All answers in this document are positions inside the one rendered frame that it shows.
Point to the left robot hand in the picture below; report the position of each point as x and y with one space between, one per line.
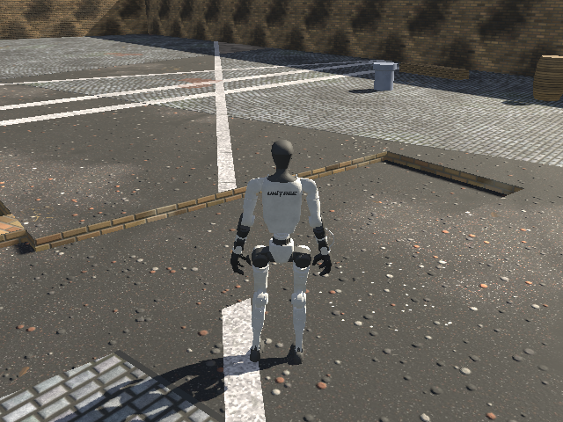
235 262

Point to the right robot upper arm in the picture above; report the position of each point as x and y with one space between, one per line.
310 187

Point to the humanoid robot torso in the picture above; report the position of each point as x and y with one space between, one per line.
281 212

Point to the left robot upper arm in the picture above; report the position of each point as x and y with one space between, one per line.
254 186

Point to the right robot hand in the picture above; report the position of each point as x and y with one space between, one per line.
328 262

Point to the robot left shin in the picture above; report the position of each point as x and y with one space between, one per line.
258 317

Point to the right robot forearm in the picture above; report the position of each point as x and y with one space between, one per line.
321 238

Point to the left robot forearm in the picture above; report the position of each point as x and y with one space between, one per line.
241 237

